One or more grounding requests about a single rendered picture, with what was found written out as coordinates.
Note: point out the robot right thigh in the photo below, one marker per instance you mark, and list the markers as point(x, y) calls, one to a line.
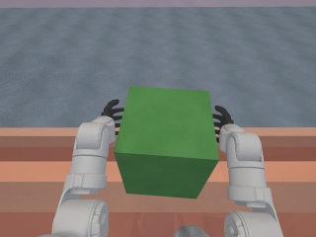
point(190, 231)

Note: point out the robot right upper arm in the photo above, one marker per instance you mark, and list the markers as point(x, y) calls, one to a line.
point(239, 223)

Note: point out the robot right hand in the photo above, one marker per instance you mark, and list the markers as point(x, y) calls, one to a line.
point(224, 119)

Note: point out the robot left hand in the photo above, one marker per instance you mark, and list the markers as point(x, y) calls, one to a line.
point(109, 112)

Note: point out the carton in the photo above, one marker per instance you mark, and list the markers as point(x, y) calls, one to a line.
point(166, 144)

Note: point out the robot left upper arm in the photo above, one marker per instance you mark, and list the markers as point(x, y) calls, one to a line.
point(81, 217)

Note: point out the left robot forearm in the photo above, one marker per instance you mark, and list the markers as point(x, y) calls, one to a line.
point(88, 166)

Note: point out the right robot forearm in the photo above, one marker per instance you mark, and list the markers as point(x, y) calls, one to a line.
point(247, 177)

